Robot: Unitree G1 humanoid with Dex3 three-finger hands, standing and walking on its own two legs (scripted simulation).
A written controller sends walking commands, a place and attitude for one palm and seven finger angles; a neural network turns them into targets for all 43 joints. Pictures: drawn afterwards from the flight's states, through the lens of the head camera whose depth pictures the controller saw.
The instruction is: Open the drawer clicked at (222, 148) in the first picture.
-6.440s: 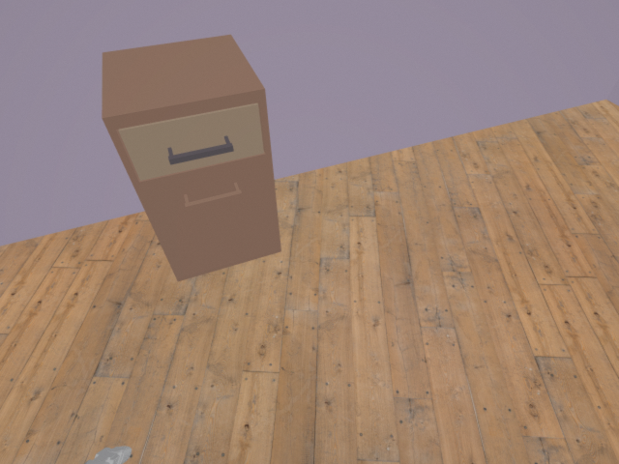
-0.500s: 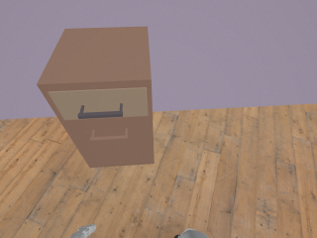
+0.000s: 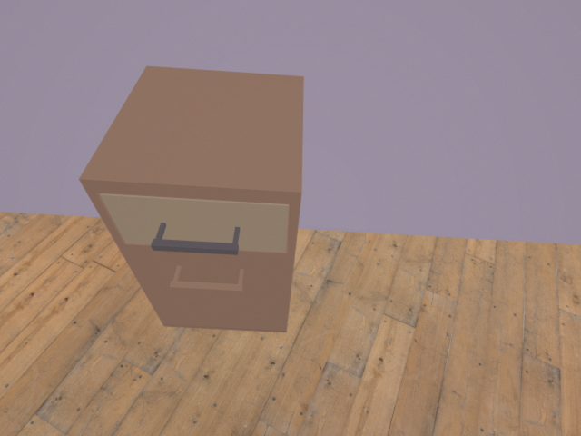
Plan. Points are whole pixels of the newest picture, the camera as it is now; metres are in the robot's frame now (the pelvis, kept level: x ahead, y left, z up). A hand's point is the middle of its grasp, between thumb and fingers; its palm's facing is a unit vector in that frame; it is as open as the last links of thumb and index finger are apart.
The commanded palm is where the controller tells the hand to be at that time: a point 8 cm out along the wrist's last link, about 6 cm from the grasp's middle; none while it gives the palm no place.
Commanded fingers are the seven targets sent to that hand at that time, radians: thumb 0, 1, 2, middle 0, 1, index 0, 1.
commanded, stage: come to a stop and stand still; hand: left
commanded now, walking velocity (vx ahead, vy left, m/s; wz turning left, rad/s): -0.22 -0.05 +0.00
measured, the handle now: (197, 238) +0.50 +0.25 -0.16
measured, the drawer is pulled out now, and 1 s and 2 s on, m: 0.00 0.00 0.00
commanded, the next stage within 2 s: look again from close up in 1.60 s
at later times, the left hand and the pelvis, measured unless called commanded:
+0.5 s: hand out of the picture -0.01 +0.12 -0.16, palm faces +0.05 -0.97 -0.24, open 7.3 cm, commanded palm none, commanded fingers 0.00 0.90 0.90 -0.20 -0.30 -0.20 -0.30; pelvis -0.05 -0.06 +0.00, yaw +0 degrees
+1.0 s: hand out of the picture -0.10 +0.11 -0.17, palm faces +0.07 -0.98 -0.16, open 7.4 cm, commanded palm none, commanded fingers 0.00 0.90 0.90 -0.20 -0.30 -0.20 -0.30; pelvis -0.07 -0.05 +0.01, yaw +0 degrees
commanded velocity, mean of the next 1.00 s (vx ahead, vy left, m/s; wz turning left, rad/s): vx -0.01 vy -0.01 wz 0.00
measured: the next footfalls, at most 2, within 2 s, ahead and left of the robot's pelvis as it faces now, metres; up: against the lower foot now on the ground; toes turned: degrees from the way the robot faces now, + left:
left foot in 0.52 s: -0.06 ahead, +0.08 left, +0.00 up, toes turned +1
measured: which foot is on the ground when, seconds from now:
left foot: down 0.00-0.22, up 0.24-0.50, down 0.52-1.00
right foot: down 0.00-1.00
